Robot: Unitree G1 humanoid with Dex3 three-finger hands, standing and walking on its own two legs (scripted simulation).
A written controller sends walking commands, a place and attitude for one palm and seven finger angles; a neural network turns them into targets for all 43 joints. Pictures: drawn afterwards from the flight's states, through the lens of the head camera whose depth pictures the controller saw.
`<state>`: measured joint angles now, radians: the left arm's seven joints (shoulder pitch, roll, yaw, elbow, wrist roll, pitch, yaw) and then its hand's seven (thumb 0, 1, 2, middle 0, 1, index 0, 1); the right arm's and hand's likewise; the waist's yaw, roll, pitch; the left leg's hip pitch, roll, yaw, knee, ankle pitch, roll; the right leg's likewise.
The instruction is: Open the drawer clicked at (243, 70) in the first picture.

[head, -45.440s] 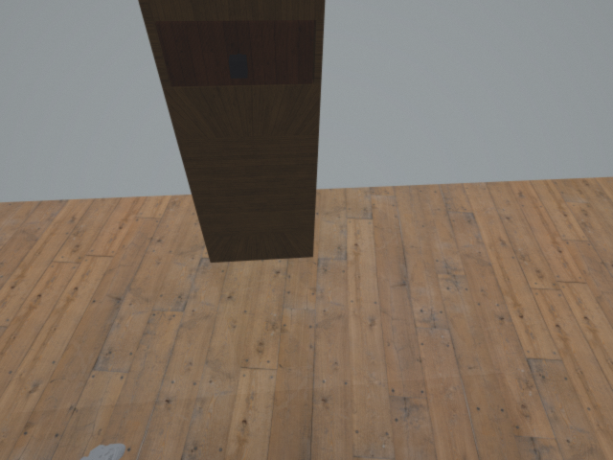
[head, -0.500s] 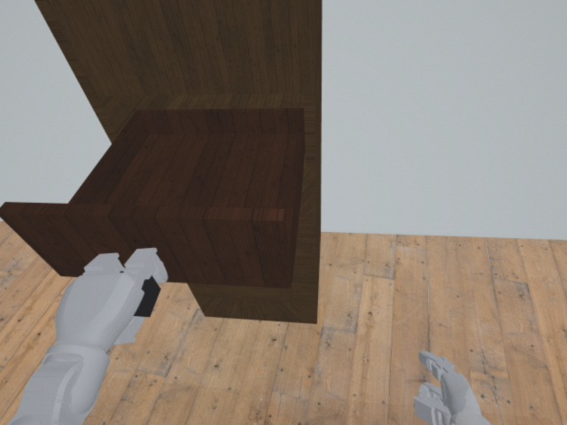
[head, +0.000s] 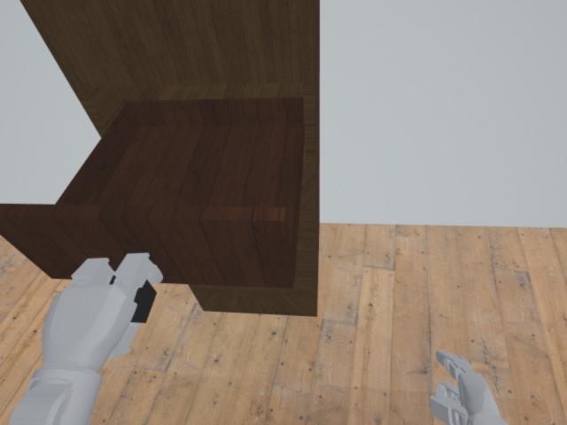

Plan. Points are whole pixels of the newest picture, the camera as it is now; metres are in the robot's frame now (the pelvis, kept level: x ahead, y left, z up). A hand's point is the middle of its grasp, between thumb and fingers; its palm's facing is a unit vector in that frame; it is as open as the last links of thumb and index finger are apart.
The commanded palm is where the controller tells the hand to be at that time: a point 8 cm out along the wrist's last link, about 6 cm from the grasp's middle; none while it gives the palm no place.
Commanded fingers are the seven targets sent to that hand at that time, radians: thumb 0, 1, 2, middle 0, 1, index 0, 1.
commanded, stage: open the thumb to release the handle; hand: left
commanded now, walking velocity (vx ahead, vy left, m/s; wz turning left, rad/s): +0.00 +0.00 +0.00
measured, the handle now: (135, 283) +0.26 +0.22 +0.10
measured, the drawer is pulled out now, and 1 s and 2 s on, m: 0.30 0.30 0.30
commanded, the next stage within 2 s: lift the hand off the handle in 0.36 s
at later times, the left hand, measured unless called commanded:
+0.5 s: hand (119, 329) +0.21 +0.23 +0.08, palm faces +0.03 -0.08 -1.00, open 13.5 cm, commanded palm +0.18 +0.23 +0.14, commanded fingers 0.00 -0.50 0.30 -0.30 -1.20 -0.30 -1.20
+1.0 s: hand (111, 298) +0.23 +0.23 +0.12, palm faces +0.12 -0.06 -0.99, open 13.7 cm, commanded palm +0.20 +0.24 +0.17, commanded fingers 0.00 -0.50 0.30 -0.30 -1.20 -0.30 -1.20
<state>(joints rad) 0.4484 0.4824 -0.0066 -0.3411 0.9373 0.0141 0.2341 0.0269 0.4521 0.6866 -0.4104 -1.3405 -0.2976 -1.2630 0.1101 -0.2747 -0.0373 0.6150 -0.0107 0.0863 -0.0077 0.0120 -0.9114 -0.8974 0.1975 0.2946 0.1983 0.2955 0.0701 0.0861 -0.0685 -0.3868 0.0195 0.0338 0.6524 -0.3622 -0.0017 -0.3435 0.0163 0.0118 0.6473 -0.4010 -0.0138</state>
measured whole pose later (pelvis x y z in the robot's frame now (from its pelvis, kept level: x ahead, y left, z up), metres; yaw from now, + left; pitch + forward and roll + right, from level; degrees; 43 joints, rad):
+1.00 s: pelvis -0.04 +0.00 +0.01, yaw +1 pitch +0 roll +0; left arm 0.08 0.49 -0.07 -0.08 0.91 0.04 0.11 0.00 -0.49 0.30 -0.32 -1.20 -0.34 -1.21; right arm 0.10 -0.22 0.01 0.68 0.02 0.07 -0.05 0.01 -0.91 -0.90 0.20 0.29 0.20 0.30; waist 0.08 0.10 -0.04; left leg -0.27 0.01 0.02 0.52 -0.25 0.00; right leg -0.23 0.01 -0.01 0.54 -0.31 -0.01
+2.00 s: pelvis -0.04 -0.01 +0.02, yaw +3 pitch -2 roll +0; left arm -0.18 0.66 0.04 -0.27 0.74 0.18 -0.24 0.00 -0.49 0.30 -0.32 -1.20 -0.32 -1.20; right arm 0.05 -0.29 0.05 0.65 0.05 0.09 0.00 0.01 -0.91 -0.90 0.20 0.29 0.20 0.30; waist 0.11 0.14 -0.02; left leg -0.20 0.00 -0.01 0.45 -0.21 -0.01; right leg -0.15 0.00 -0.04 0.47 -0.28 -0.02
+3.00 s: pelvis -0.04 +0.00 +0.02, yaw +1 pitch -5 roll -1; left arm 0.18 0.36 0.35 -0.58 -0.07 -0.14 0.06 -0.01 -0.34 0.36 -0.31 -1.10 -0.30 -1.10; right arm 0.14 -0.18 0.07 0.64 0.01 -0.11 -0.06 0.01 -0.91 -0.90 0.20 0.30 0.20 0.30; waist 0.07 0.03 0.04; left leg -0.15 0.02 0.01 0.46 -0.23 0.00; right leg -0.08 0.02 -0.01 0.40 -0.24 -0.01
